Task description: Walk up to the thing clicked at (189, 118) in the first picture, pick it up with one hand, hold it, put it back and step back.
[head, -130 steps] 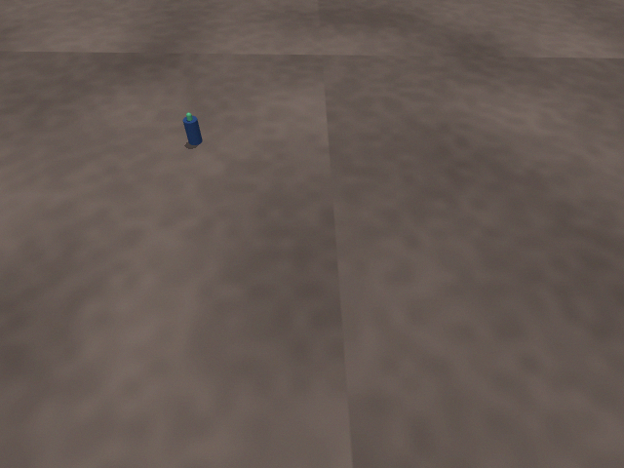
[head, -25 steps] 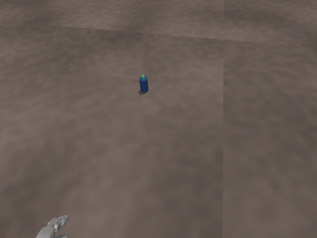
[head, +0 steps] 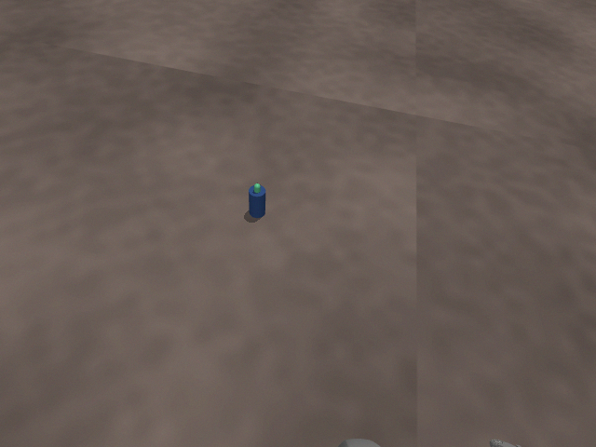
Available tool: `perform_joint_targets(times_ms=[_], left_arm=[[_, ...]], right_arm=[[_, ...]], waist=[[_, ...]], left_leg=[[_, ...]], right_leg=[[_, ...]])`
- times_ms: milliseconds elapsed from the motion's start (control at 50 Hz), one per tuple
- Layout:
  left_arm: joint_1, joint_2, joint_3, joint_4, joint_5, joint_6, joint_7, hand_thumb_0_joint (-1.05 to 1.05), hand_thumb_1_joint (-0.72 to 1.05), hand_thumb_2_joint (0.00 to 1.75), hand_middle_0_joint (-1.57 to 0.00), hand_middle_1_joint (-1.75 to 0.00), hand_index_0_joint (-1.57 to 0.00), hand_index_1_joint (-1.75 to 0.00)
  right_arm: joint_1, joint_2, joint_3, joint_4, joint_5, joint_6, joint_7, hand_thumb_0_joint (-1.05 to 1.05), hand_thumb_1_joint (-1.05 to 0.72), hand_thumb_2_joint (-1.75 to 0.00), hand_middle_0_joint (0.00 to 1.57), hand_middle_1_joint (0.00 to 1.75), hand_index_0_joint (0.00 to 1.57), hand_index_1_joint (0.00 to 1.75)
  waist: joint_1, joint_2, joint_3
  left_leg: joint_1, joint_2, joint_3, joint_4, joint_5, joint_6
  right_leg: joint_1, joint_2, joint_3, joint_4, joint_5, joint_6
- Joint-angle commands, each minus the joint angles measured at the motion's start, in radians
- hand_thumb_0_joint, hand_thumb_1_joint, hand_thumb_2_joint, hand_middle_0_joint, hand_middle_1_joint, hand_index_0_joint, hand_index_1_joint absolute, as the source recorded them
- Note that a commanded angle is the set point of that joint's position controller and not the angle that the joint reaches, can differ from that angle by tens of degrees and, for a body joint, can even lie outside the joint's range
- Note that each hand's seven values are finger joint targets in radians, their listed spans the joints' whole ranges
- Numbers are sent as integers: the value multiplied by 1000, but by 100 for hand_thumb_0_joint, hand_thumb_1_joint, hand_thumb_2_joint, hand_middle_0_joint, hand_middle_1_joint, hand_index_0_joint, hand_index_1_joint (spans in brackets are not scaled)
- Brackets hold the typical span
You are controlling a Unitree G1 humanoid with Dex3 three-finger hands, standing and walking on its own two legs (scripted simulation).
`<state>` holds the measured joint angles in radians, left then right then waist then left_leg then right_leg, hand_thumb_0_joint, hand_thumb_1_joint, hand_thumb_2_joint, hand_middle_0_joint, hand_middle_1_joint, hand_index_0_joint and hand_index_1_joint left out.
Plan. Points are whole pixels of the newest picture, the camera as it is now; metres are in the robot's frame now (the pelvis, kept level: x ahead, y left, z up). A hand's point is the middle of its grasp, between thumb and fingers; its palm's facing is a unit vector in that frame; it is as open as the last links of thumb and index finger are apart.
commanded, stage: walk up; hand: left
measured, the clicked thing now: (257, 198) +1.19 +0.13 -0.68
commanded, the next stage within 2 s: none
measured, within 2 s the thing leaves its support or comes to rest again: neither
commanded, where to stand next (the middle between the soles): +0.84 -0.08 m, yaw +0 degrees
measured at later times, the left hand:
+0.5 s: hand (184, 342) +0.30 +0.18 -0.11, palm faces -0.03 -0.92 -0.39, open 7.4 cm
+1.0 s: hand (181, 270) +0.46 +0.23 -0.15, palm faces -0.03 -0.95 -0.31, open 7.4 cm
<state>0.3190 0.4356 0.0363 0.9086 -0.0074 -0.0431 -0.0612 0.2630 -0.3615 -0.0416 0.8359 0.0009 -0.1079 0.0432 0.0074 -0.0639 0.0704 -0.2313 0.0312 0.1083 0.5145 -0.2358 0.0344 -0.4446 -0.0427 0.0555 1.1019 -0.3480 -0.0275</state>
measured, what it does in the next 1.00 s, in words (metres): walks ahead: right foot, then left foot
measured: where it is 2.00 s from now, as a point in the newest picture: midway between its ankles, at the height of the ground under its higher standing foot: (307, 299)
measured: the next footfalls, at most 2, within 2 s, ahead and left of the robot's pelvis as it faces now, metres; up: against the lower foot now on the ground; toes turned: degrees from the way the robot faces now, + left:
right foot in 0.28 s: +0.29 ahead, -0.18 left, +0.00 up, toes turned -6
left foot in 0.78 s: +0.48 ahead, +0.06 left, +0.00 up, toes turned +5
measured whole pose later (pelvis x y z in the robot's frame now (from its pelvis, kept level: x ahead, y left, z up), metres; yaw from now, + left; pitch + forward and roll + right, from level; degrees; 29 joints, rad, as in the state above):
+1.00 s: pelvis +0.42 -0.04 +0.00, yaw +0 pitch -3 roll -1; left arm 0.32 0.43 0.03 0.87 -0.01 -0.03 -0.05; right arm 0.27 -0.37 -0.04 0.83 0.00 -0.10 0.03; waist 0.00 -0.05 0.09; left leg -0.21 0.02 0.07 0.50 -0.24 0.04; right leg -0.45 -0.04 0.04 1.08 -0.36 -0.03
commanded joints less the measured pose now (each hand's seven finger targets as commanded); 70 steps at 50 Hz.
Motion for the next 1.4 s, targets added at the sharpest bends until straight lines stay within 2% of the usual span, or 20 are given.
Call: perform_joint_targets(times_ms=[0,160,260,300,320,420,580,660,740,760,800,820,920,1040,1160,1220,1240,1260,1300,1380], left_arm=[[30,167,61,-72,5,-13,-5,0,90,90,-20,-30,-20,-30],[-162,146,70,-114,18,-20,-37,0,90,90,-20,-30,-20,-30],[71,229,114,-36,25,-45,-11,0,90,90,-20,-30,-20,-30],[132,352,140,-48,15,-52,10,0,90,90,-20,-30,-20,-30],[102,345,135,-58,0,-48,15,0,90,90,-20,-30,-20,-30],[-49,217,90,-90,-3,-57,31,0,90,90,-20,-30,-20,-30],[-8,237,100,-132,19,-69,26,0,90,90,-20,-30,-20,-30],[44,230,96,-123,16,-64,27,0,90,90,-20,-30,-20,-30],[17,244,87,-139,14,-50,31,0,90,90,-20,-30,-20,-30],[51,199,69,-145,11,-46,32,0,90,90,-20,-30,-20,-30],[114,131,53,-148,-10,-37,39,0,90,90,-20,-30,-20,-30],[63,219,66,-127,6,-27,52,0,90,90,-20,-30,-20,-30],[83,178,57,-82,-5,-13,30,0,90,90,-20,-30,-20,-30],[-8,156,62,-103,15,-2,-2,0,90,90,-20,-30,-20,-30],[-104,134,69,-117,22,-29,-9,0,90,90,-20,-30,-20,-30],[31,173,88,-67,22,-47,6,0,90,90,-20,-30,-20,-30],[128,215,109,-44,26,-57,18,0,90,90,-20,-30,-20,-30],[165,301,130,-56,28,-62,29,0,90,90,-20,-30,-20,-30],[96,329,124,-80,6,-50,30,0,90,90,-20,-30,-20,-30],[-13,223,87,-107,-1,-50,41,0,90,90,-20,-30,-20,-30]], right_arm=[[31,-294,-88,-63,6,-28,-21,0,-90,-90,20,30,20,30],[38,-320,-91,-58,-2,-17,-17,0,-90,-90,20,30,20,30],[100,-248,-66,-57,-10,-1,-24,0,-90,-90,20,30,20,30],[156,-239,-50,-60,2,4,-25,0,-90,-90,20,30,20,30],[105,-298,-61,-41,-8,12,-36,0,-90,-90,20,30,20,30],[127,-243,-60,13,8,39,-9,0,-90,-90,20,30,20,30],[-34,-237,-74,-34,-20,51,22,0,-90,-90,20,30,20,30],[-109,-210,-66,-52,-26,29,25,0,-90,-90,20,30,20,30],[9,-229,-80,-18,-25,15,16,0,-90,-90,20,30,20,30],[119,-275,-98,17,-34,8,7,0,-90,-90,20,30,20,30],[228,-402,-132,-2,-39,3,-14,0,-90,-90,20,30,20,30],[209,-395,-139,-5,-8,7,-15,0,-90,-90,20,30,20,30],[66,-288,-83,-41,13,-2,-29,0,-90,-90,20,30,20,30],[51,-314,-92,-66,-3,-10,-22,0,-90,-90,20,30,20,30],[59,-309,-88,-71,-5,2,-19,0,-90,-90,20,30,20,30],[55,-276,-77,-91,0,14,-22,0,-90,-90,20,30,20,30],[105,-221,-55,-89,0,14,-21,0,-90,-90,20,30,20,30],[162,-152,-30,-106,2,14,-19,0,-90,-90,20,30,20,30],[104,-289,-63,-68,-9,34,-35,0,-90,-90,20,30,20,30],[131,-257,-62,-11,4,48,-16,0,-90,-90,20,30,20,30]], waist=[[3,188,0],[-29,180,15],[90,-77,-166],[101,-273,-174],[107,-187,-139],[-7,-101,-3],[32,-48,44],[62,-29,20],[-16,28,-60],[-60,148,-137],[-97,360,-222],[-103,253,-201],[-8,171,-20],[-29,224,52],[-33,199,9],[43,62,-87],[86,-70,-166],[76,-292,-205],[80,-165,-99],[5,-102,11]], left_leg=[[72,245,-173,-273,246,156],[33,223,-114,-249,116,149],[-86,119,-21,307,185,72],[-441,-54,-37,670,-276,-2],[-446,9,-103,728,-272,-7],[-266,54,-155,585,-35,5],[-353,83,-142,272,62,-52],[-274,73,-100,89,90,-32],[24,-1,-30,-25,76,13],[208,-9,-46,-48,24,44],[502,376,-736,-198,-119,212],[461,415,-767,-192,-81,264],[72,236,-253,-210,313,149],[46,225,-203,-301,44,194],[59,208,-158,-170,259,162],[-1,167,-121,81,274,113],[-60,98,-74,316,204,82],[-235,-11,-29,519,-172,32],[-395,-7,-128,664,-307,10],[-303,44,-166,561,-119,2]], right_leg=[[-111,-67,-4,-96,96,23],[36,-68,-81,-479,268,8],[497,-14,-79,-603,99,-41],[666,-375,585,-832,-32,-197],[586,-403,614,-833,9,-246],[239,-168,91,-826,292,-110],[271,-212,56,-919,10,-157],[342,-207,-1,-801,277,-160],[269,-183,-45,-592,403,-136],[201,-108,-105,-370,436,-104],[-229,110,-114,19,-174,-16],[-240,25,-9,89,-208,-34],[-64,-28,27,4,2,-4],[-106,-75,-45,-244,123,40],[52,-37,-102,-493,183,7],[333,3,-104,-611,211,-20],[474,-43,-35,-655,140,-38],[573,-277,323,-738,29,-95],[484,-410,583,-840,-85,-249],[262,-220,183,-845,88,-153]])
